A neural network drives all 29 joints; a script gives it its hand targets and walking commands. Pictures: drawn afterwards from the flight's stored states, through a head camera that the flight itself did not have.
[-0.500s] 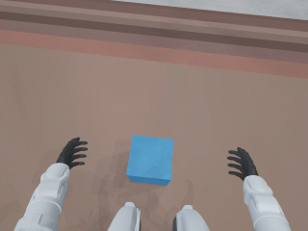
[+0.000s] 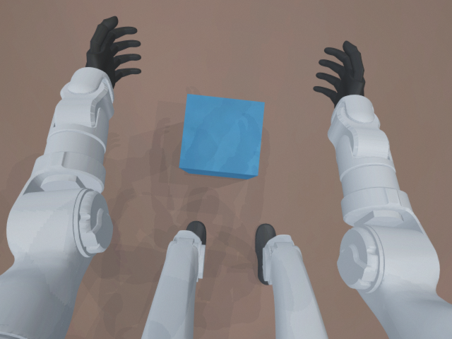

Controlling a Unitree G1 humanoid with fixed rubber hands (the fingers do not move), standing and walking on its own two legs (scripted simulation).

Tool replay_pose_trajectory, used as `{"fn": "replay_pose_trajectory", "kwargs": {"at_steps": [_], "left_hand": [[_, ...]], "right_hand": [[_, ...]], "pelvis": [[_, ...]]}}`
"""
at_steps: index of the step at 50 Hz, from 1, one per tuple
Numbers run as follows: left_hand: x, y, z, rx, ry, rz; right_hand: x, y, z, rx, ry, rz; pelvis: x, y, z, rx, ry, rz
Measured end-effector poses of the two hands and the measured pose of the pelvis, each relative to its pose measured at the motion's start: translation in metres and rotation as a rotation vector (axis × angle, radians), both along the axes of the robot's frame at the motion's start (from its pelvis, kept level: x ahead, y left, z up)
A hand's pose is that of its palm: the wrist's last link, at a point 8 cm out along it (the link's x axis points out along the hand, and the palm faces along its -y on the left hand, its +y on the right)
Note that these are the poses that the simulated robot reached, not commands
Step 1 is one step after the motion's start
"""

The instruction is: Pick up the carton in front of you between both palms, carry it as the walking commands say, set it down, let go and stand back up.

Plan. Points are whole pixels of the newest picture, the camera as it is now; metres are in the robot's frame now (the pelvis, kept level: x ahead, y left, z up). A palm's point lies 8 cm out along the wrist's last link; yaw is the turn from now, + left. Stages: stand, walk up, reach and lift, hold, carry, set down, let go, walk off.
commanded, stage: reach and lift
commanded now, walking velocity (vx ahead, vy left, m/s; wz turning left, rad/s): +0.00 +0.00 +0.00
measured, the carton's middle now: (221, 142) +0.50 +0.03 -0.51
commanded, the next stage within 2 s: none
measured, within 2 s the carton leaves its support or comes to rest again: leaves its support in 1.68 s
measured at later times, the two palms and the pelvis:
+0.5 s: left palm (148, 124) +0.50 +0.22 -0.34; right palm (305, 137) +0.49 -0.17 -0.34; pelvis +0.00 -0.01 -0.18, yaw -3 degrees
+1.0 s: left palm (163, 130) +0.51 +0.20 -0.45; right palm (290, 138) +0.51 -0.16 -0.44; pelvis -0.02 -0.01 -0.27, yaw -3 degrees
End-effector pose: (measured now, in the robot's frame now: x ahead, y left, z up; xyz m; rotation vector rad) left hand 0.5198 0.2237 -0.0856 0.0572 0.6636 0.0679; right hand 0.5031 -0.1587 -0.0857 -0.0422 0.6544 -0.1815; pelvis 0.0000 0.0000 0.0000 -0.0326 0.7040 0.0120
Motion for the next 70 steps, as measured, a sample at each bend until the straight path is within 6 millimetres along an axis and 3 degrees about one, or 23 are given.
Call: {"fn": "replay_pose_trajectory", "kwargs": {"at_steps": [5,9,15,22,30,42,48,55,60,66,70], "left_hand": [[-0.002,-0.001,-0.035,0.008,0.031,0.010],[-0.007,-0.001,-0.075,0.017,0.046,0.029],[-0.011,-0.004,-0.153,0.025,0.059,0.043],[-0.018,-0.008,-0.234,0.029,0.042,0.043],[-0.021,-0.002,-0.280,0.032,0.035,0.052],[-0.017,-0.012,-0.355,0.028,0.095,0.039],[-0.010,-0.021,-0.369,0.010,0.072,0.044],[-0.007,-0.012,-0.362,0.020,0.054,0.070],[-0.012,-0.009,-0.358,0.022,0.065,0.063],[-0.013,-0.027,-0.358,0.000,0.070,0.019],[-0.010,-0.045,-0.359,-0.010,0.060,0.007]], "right_hand": [[-0.003,0.002,-0.037,-0.002,0.031,-0.003],[-0.007,0.000,-0.078,0.002,0.055,-0.001],[-0.011,-0.008,-0.152,-0.005,0.072,-0.004],[-0.016,-0.016,-0.228,-0.007,0.054,0.006],[-0.012,-0.007,-0.276,0.013,0.041,0.017],[-0.012,0.000,-0.354,0.023,0.119,0.019],[0.001,-0.012,-0.356,-0.003,0.071,0.016],[0.008,0.014,-0.360,0.029,0.091,0.069],[0.010,0.019,-0.353,0.030,0.070,0.061],[0.003,0.015,-0.353,0.027,0.083,0.053],[0.004,0.031,-0.352,0.046,0.076,0.085]], "pelvis": [[0.009,0.001,-0.009,-0.004,0.067,0.003],[0.017,0.001,-0.030,-0.008,0.127,0.001],[0.021,-0.001,-0.082,-0.017,0.198,-0.002],[0.009,-0.006,-0.149,-0.020,0.185,-0.018],[-0.016,-0.011,-0.209,-0.010,0.086,-0.026],[-0.031,-0.009,-0.255,-0.012,-0.022,-0.032],[-0.023,-0.006,-0.265,-0.015,-0.045,-0.033],[-0.018,-0.007,-0.268,-0.009,-0.034,-0.035],[-0.018,-0.008,-0.267,-0.010,-0.030,-0.022],[-0.022,-0.008,-0.265,-0.012,-0.039,-0.022],[-0.026,-0.009,-0.264,-0.011,-0.048,-0.029]]}}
